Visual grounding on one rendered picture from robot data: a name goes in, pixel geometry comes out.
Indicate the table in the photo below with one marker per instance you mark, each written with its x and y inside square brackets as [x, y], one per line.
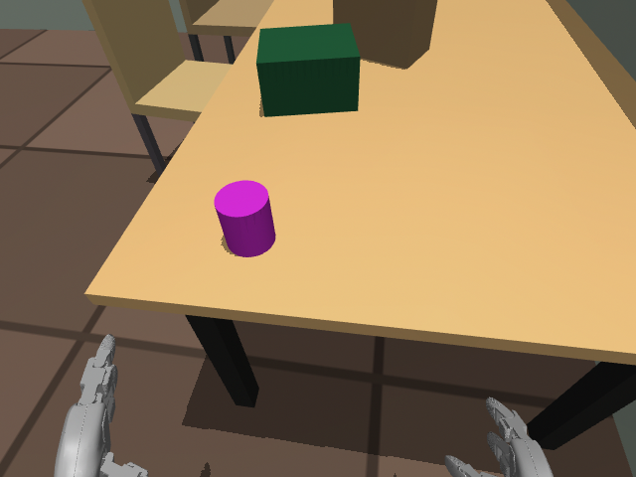
[483, 197]

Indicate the right robot hand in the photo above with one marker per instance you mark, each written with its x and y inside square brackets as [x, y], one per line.
[522, 458]

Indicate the left robot hand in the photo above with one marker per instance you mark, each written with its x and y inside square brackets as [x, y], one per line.
[84, 448]

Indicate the chair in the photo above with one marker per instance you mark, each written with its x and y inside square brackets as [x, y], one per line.
[221, 18]
[143, 48]

